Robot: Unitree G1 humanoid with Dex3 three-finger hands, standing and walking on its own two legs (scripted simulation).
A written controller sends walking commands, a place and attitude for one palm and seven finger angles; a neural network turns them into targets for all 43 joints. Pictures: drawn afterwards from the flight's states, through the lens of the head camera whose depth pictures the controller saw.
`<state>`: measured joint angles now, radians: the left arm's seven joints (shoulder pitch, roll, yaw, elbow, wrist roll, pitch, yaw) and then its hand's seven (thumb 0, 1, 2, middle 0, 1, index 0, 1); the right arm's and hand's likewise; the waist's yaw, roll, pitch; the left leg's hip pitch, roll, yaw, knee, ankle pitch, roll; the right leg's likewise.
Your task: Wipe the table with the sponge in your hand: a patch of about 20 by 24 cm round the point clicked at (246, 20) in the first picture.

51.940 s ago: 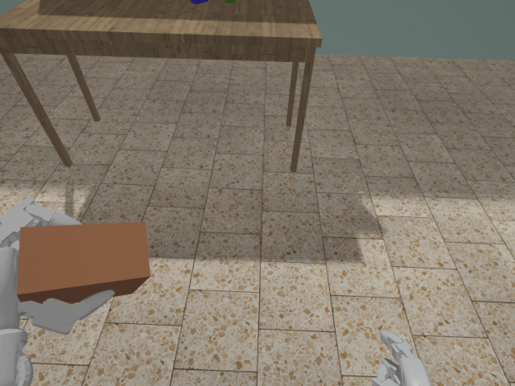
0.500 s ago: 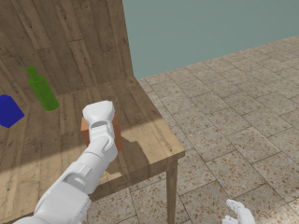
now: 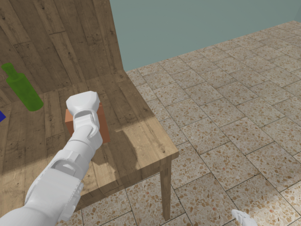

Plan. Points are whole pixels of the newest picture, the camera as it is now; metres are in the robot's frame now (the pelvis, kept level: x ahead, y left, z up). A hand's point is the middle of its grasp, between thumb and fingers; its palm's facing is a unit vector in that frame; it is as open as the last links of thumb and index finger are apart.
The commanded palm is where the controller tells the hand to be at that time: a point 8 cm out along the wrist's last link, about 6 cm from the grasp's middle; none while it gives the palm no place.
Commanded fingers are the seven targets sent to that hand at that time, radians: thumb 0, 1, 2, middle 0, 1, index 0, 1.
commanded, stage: wipe forward along the third lane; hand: left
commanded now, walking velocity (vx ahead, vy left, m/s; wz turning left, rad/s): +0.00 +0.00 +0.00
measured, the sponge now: (90, 130) +0.40 +0.21 +0.04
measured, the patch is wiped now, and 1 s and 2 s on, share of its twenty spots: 0.90 1.00 1.00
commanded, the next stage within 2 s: wipe back along the third lane in 0.40 s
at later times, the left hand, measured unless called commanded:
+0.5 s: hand (82, 106) +0.46 +0.24 +0.09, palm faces -0.10 -0.02 -0.99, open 10.2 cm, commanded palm +0.44 +0.25 +0.12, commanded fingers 0.00 0.10 1.30 -1.20 -1.60 -1.20 -1.60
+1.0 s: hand (78, 112) +0.44 +0.24 +0.09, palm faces +0.02 -0.06 -1.00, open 10.2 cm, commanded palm +0.39 +0.23 +0.11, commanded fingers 0.00 0.10 1.30 -1.20 -1.60 -1.20 -1.60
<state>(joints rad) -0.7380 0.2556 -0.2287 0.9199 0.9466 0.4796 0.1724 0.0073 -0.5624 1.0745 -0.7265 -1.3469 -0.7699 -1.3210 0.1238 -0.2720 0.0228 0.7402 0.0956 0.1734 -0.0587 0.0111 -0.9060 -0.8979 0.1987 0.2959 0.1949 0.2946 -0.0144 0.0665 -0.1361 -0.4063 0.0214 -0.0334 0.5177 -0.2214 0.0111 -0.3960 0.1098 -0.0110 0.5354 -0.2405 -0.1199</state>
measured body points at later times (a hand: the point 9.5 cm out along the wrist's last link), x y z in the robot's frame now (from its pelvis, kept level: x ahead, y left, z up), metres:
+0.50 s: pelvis +0.01 +0.01 +0.00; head +0.04 -0.01 +0.45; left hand +0.46 +0.24 +0.14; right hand +0.10 -0.26 -0.14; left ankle +0.03 +0.16 -0.73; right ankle +0.01 -0.04 -0.73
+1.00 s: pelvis +0.03 +0.07 +0.01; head +0.02 +0.06 +0.46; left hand +0.43 +0.24 +0.14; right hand +0.21 -0.16 -0.10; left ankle +0.03 +0.16 -0.73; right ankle +0.01 -0.04 -0.73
